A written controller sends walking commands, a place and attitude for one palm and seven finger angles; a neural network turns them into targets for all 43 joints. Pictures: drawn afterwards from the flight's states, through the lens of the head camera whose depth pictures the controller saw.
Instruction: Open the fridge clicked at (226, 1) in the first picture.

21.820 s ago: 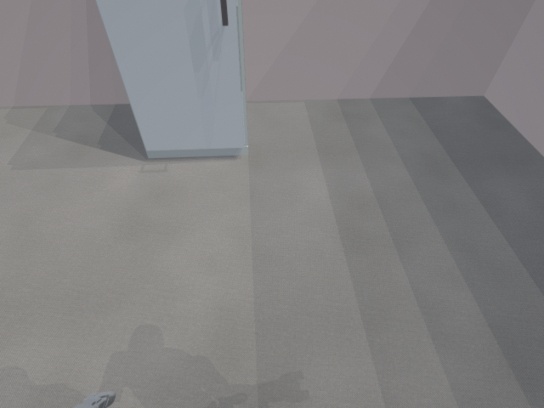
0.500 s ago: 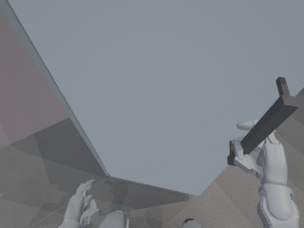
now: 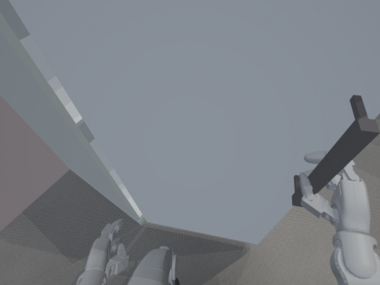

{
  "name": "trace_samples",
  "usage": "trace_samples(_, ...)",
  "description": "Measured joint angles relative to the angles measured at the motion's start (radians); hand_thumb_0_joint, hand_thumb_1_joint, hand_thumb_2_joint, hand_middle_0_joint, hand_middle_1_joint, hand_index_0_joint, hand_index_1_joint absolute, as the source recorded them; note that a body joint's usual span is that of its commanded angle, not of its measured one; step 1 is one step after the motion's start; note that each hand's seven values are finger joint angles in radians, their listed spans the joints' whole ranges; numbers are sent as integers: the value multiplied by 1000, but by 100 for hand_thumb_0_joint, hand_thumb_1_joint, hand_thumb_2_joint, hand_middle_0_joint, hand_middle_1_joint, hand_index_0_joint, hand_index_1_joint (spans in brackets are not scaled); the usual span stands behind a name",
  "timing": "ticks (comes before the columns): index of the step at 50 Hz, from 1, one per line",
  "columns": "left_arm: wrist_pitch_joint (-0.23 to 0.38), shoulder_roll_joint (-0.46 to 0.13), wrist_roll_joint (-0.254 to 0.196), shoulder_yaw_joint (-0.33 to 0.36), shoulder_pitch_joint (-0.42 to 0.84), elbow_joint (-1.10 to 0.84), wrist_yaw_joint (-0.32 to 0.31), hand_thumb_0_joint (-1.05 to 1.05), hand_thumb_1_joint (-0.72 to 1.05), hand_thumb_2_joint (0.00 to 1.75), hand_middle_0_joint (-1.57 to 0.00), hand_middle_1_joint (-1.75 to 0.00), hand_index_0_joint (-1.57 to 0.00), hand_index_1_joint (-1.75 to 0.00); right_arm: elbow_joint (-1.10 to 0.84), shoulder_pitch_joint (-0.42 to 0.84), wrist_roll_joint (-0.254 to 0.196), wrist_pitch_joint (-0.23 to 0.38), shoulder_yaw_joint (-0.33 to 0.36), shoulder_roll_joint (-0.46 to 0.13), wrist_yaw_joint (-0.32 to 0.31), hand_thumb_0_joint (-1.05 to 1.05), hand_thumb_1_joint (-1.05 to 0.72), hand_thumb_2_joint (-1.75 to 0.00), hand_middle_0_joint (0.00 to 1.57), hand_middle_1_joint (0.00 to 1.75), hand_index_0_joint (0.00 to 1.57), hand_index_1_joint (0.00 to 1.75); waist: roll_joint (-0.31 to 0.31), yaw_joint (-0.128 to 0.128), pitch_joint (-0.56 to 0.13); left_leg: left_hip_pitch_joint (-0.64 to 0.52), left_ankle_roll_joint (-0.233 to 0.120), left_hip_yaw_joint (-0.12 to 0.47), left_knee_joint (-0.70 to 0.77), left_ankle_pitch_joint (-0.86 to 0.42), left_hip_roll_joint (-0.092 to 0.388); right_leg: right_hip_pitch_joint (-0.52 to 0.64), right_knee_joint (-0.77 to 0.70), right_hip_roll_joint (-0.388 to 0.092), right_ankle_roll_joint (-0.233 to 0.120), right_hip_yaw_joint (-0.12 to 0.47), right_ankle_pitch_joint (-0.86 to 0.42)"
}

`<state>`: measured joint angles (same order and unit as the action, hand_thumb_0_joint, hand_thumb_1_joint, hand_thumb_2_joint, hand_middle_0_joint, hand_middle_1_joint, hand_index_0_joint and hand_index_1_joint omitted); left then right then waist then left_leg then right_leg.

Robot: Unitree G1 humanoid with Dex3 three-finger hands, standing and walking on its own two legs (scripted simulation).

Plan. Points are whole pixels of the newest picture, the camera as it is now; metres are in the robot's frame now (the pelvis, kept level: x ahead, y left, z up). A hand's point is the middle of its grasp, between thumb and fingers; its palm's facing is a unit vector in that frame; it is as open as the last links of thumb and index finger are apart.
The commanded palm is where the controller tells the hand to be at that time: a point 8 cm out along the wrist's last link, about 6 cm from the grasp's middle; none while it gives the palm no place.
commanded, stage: walk backward, drawing the door open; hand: right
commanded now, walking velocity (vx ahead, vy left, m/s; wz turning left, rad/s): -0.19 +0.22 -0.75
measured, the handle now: (321, 162) +0.32 -0.20 +0.11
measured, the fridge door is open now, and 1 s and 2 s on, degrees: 66 76 76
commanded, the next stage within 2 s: stop walking and hold the door back in 0.12 s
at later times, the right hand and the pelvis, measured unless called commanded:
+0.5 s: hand (285, 265) +0.16 -0.12 +0.08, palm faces +0.48 +0.84 -0.27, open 6.0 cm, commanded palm +0.15 -0.18 +0.08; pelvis -0.09 +0.15 +0.00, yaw -16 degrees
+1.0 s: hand (298, 230) +0.21 -0.15 +0.09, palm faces +0.47 +0.84 -0.27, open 5.7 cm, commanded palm +0.17 -0.21 +0.08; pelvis -0.16 +0.18 -0.01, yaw -14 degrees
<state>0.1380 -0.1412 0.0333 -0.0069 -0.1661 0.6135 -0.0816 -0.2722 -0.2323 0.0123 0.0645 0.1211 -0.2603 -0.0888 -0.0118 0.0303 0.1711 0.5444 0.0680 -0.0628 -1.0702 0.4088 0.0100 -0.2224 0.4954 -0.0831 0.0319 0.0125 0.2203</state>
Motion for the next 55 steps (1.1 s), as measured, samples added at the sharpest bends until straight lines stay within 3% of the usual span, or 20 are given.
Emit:
trace_samples(5, 7, 6, -22, -12, -39, -12, 18, 1, 90, 89, -20, -30, -21, -30, 21, -11, -23, -20, 11, -1, -2, 1, -65, -76, 41, 135, 30, 140, 47, -29, -25, -88, 16, 48, 229, -62, 28, -28, -48, -63, 54, 81, -62)
trace_samples(8, 1, 7, -32, -15, -58, -18, 22, 1, 90, 89, -20, -30, -21, -30, 28, -30, -41, -23, 41, -18, -10, -1, -64, -77, 42, 136, 28, 140, 64, -30, -59, -217, 23, 35, 404, -54, 21, -92, -3, -79, 58, 138, -49)
trace_samples(10, -1, 5, -36, -14, -53, -12, 25, 1, 90, 89, -20, -30, -21, -30, 21, -37, -45, -20, 76, -34, -19, -2, -62, -78, 42, 136, 27, 140, 45, -37, -77, -268, -3, 24, 517, -160, 28, -169, 109, -59, 44, 157, 71)
trace_samples(11, -6, -12, -37, -6, -32, 7, 22, 1, 90, 89, -20, -30, -21, -30, 26, -31, -40, -19, 85, -20, -24, -3, -62, -78, 43, 137, 27, 140, 59, -34, -64, -249, -24, 9, 481, -177, 25, -220, 240, -44, 35, 160, 171)
trace_samples(12, -11, -30, -33, 4, -14, 28, 17, 1, 90, 89, -20, -30, -21, -30, 33, -25, -37, -19, 85, -7, -27, -3, -62, -78, 43, 137, 27, 140, 67, -28, -53, -240, -41, -8, 455, -163, 31, -271, 397, -16, 29, 148, 244)
trace_samples(14, -23, -63, -27, 23, 0, 64, 5, 1, 90, 89, -20, -30, -20, -30, 74, -18, -35, 4, 74, 11, -27, -3, -62, -78, 42, 137, 28, 140, 69, -30, -53, -238, -58, -28, 451, -144, 53, -341, 665, 41, 30, 88, 274)
trace_samples(17, -40, -106, -27, 40, -3, 97, -17, 1, 90, 90, -20, -30, -20, -30, 189, 42, -33, 41, 40, 13, -16, -3, -60, -79, 43, 137, 31, 140, 65, -41, -64, -261, -64, -60, 500, -172, 84, -343, 795, 88, 38, -8, 215)
trace_samples(20, -56, -133, -31, 38, -6, 107, -33, 2, 91, 90, -20, -30, -20, -30, 341, 155, -37, 69, 3, -6, -10, -4, -59, -80, 44, 138, 36, 140, 51, -47, -84, -268, -74, -95, 538, -205, 110, -267, 661, 104, 23, -54, 178)
trace_samples(23, -66, -150, -34, 35, -5, 94, -32, 2, 91, 90, -20, -30, -20, -30, 465, 266, -41, 80, -18, -9, -13, -3, -59, -82, 45, 139, 39, 140, 32, -57, -103, -253, -84, -116, 565, -239, 120, -174, 472, 102, 5, -63, 182)
trace_samples(29, -70, -152, -40, 24, 17, 60, -18, 1, 91, 90, -20, -30, -20, -30, 651, 490, -36, 80, -39, -12, -24, 0, -62, -84, 45, 140, 44, 140, -37, -68, -114, -185, -92, -117, 603, -313, 136, 11, 92, 93, -42, -97, 248)
trace_samples(31, -67, -149, -38, 17, 27, 48, -18, 1, 91, 90, -20, -30, -20, -30, 715, 559, -44, 90, -37, -22, -22, 1, -63, -85, 46, 140, 44, 140, -41, -58, -105, -140, -68, -95, 544, -213, 125, 55, -32, 90, -58, -102, 176)
trace_samples(33, -59, -140, -45, 14, 21, 34, -20, 1, 91, 90, -20, -30, -20, -30, 794, 626, -47, 93, -34, -26, -27, 1, -63, -84, 46, 140, 43, 140, -9, -45, -79, -86, -44, -70, 363, -56, 85, 45, -37, 66, -68, -93, 41)
trace_samples(36, -51, -105, -63, 5, -18, 47, -20, 1, 91, 90, -20, -30, -20, -30, 920, 718, -29, 89, -26, -40, -12, -1, -62, -81, 46, 140, 43, 140, 34, -23, -62, -39, -35, -40, 143, -18, 36, 29, -27, 34, -65, -61, 10)
trace_samples(38, -61, -83, -72, -10, -60, 67, -20, 1, 91, 90, -20, -30, -20, -30, 1017, 792, -26, 87, -27, -48, 8, -2, -62, -79, 46, 140, 43, 140, 44, -33, -63, -63, -32, -34, 176, -28, 25, 14, -13, 21, -59, -50, 20)
trace_samples(41, -71, -60, -76, -38, -113, 103, -26, 1, 90, 90, -20, -30, -20, -30, 1126, 882, -31, 74, -17, -72, 27, -3, -62, -79, 46, 140, 44, 140, 38, -61, -60, -177, -28, -41, 365, -52, 22, -13, 54, 10, -29, -60, 52)
trace_samples(43, -73, -56, -76, -49, -131, 126, -26, 1, 90, 89, -20, -30, -20, -30, 1177, 926, -31, 72, 8, -99, 36, -3, -61, -79, 46, 140, 44, 140, 37, -63, -59, -232, -57, -35, 465, -109, 14, -57, 152, 4, -23, -69, 103)
trace_samples(45, -81, -70, -75, -40, -109, 157, -27, 1, 90, 89, -20, -30, -21, -30, 1207, 948, -24, 76, 58, -120, 35, -3, -61, -79, 46, 140, 45, 140, 57, -31, -27, -217, -99, -37, 430, -162, 8, -126, 337, 22, -28, -32, 223)
trace_samples(49, -64, -114, -73, -13, -92, 192, -25, 1, 90, 89, -20, -30, -21, -30, 1291, 969, -11, 83, 144, -154, 48, -6, -61, -78, 46, 140, 45, 140, 50, 22, -3, -231, -98, -10, 461, -170, 26, -244, 586, 70, -16, -15, 209)
trace_samples(52, -50, -154, -69, -6, -97, 191, -24, 1, 90, 89, -20, -30, -20, -30, 1355, 986, -6, 92, 190, -175, 62, -7, -62, -78, 45, 140, 45, 140, 32, 55, -5, -249, -86, 9, 511, -199, 40, -267, 560, 62, -9, -30, 162)
trace_samples(55, -40, -190, -66, 5, -110, 174, -25, 1, 91, 89, -20, -30, -20, -30, 1375, 993, -3, 95, 219, -183, 66, -7, -62, -78, 45, 140, 45, 140, 11, 75, -8, -263, -74, 27, 545, -218, 52, -233, 415, 47, -6, -51, 135)
